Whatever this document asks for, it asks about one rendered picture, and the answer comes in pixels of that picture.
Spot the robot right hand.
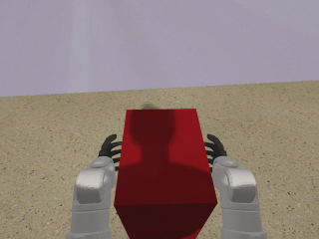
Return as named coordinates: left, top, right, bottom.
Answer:
left=204, top=134, right=227, bottom=173

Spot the right robot forearm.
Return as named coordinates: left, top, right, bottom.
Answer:
left=212, top=155, right=268, bottom=239

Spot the robot left hand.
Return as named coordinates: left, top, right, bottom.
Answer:
left=98, top=133, right=123, bottom=171

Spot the left robot forearm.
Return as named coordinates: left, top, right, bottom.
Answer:
left=66, top=156, right=117, bottom=239

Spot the carton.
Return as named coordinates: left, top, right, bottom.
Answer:
left=114, top=109, right=218, bottom=239

